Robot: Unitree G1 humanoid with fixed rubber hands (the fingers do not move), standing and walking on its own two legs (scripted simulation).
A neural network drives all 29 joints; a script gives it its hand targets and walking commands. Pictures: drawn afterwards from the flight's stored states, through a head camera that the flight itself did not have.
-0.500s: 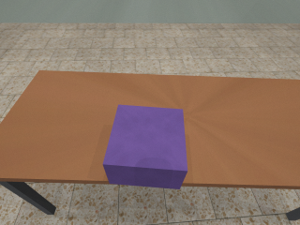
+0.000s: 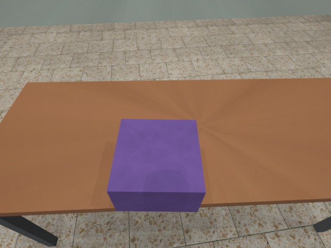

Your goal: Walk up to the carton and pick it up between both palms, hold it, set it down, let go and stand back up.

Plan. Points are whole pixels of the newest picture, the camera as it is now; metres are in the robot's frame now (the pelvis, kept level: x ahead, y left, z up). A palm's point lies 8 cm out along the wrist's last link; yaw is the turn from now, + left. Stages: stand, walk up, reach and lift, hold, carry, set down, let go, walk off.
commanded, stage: walk up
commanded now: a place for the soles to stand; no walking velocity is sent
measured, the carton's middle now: (158, 163) +0.37 +0.02 -0.06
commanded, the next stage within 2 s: reach and lift in 0.20 s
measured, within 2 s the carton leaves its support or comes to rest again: neither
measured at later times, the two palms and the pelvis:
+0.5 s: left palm out of the picture +0.14 +0.25 -0.09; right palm out of the picture +0.11 -0.29 -0.10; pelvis -0.05 -0.01 -0.01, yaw +3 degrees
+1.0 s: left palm out of the picture +0.10 +0.25 -0.07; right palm out of the picture +0.08 -0.24 -0.08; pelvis -0.08 -0.02 -0.01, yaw +2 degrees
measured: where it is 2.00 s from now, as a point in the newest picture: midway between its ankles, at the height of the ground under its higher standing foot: outside the picture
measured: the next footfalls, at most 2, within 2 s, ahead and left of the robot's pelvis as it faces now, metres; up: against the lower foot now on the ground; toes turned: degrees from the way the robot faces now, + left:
none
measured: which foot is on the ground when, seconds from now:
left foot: down 0.00-1.00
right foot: down 0.00-1.00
